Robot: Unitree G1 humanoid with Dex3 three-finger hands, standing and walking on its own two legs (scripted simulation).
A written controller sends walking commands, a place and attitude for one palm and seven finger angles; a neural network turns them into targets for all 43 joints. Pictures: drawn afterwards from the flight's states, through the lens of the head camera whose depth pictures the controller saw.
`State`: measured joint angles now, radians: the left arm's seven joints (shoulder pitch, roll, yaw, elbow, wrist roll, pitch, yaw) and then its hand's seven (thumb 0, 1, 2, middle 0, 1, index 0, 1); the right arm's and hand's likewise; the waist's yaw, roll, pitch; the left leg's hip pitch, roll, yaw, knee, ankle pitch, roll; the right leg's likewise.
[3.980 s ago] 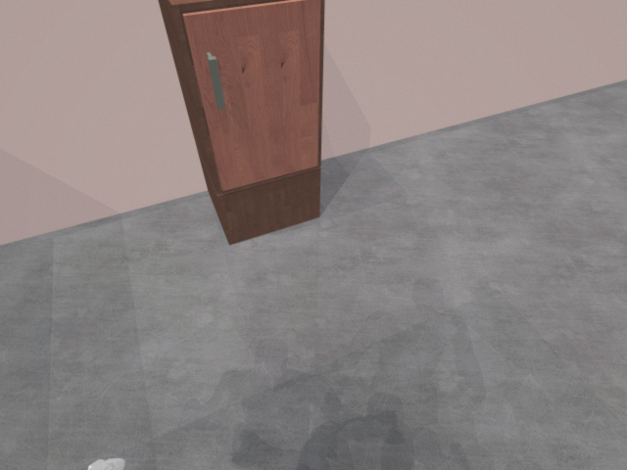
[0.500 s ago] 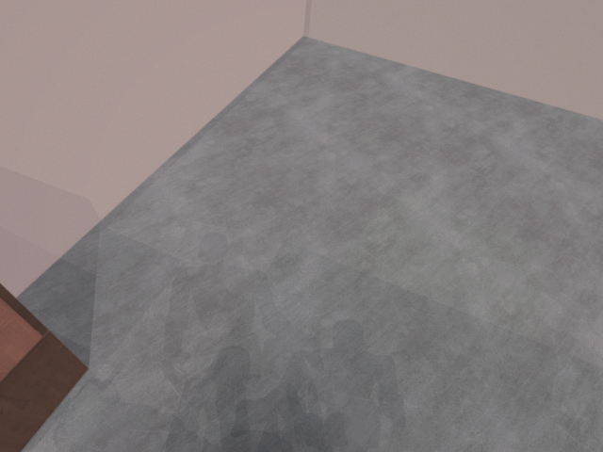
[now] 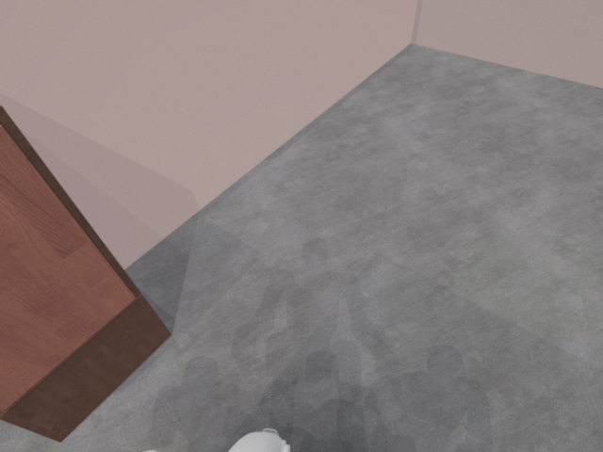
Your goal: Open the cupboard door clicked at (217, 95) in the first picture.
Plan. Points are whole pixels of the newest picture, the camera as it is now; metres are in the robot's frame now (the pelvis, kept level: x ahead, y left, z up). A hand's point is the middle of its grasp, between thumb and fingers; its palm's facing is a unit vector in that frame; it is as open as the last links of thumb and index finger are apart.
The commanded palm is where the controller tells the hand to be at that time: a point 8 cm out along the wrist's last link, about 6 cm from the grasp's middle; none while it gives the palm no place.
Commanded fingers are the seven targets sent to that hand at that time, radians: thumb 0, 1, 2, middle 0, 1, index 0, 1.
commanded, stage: turn to face it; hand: left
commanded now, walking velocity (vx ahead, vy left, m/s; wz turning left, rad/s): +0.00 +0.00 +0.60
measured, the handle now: out of the picture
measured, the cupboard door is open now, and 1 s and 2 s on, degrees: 0 0 0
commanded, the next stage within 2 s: take the last steps up to it in 1.40 s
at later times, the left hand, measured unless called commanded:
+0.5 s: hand out of the picture -0.05 +0.27 -0.18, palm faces +0.38 -0.88 -0.28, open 7.4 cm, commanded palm none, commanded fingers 0.00 0.90 0.90 -0.20 -0.30 -0.20 -0.30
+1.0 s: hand out of the picture -0.07 +0.22 -0.16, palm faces +0.60 -0.76 -0.26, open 7.4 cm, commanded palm none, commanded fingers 0.00 0.90 0.90 -0.20 -0.30 -0.20 -0.30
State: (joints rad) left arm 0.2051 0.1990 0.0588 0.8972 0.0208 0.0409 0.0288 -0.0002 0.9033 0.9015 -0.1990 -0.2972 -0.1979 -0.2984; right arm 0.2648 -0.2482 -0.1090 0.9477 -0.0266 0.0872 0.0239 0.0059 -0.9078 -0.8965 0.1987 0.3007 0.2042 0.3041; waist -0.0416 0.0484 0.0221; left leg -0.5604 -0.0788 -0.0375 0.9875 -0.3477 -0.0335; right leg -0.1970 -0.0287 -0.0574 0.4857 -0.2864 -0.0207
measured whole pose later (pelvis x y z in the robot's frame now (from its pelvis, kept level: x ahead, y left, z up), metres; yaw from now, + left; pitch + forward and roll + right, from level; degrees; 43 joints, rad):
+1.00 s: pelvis -0.01 +0.02 +0.00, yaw +39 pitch -1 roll +1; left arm 0.22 0.20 0.03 0.87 0.04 0.02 0.01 0.00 0.90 0.90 -0.20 -0.30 -0.20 -0.30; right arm 0.18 -0.25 -0.07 0.94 -0.01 0.09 0.04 0.01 -0.91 -0.90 0.20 0.30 0.20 0.30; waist -0.01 0.01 0.09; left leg -0.39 0.04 0.06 0.90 -0.44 -0.06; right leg -0.21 -0.15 -0.22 0.55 -0.30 0.02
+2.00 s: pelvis -0.01 +0.08 -0.01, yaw +53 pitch +0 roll -1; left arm 0.47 0.14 0.04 1.13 0.03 -0.02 0.00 0.00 0.90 0.90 -0.20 -0.30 -0.20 -0.30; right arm 0.28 -0.19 -0.06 1.05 -0.02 -0.01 0.02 0.01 -0.91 -0.90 0.20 0.30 0.20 0.30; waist 0.03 0.00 0.00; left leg -0.28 0.08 0.10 0.53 -0.28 0.00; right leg -0.12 -0.06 -0.12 0.48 -0.35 0.02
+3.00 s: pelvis +0.09 +0.22 +0.00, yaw +51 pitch -1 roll -1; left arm 0.21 0.23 0.07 1.02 0.02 0.06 0.03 0.00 0.91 0.90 -0.20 -0.30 -0.20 -0.30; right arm 0.11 -0.15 -0.02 0.97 -0.02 0.02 -0.03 0.00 -0.91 -0.90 0.20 0.30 0.20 0.30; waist 0.03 -0.03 0.08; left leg -0.27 0.02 0.08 0.51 -0.23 0.05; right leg -0.41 0.00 0.00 1.02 -0.47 0.03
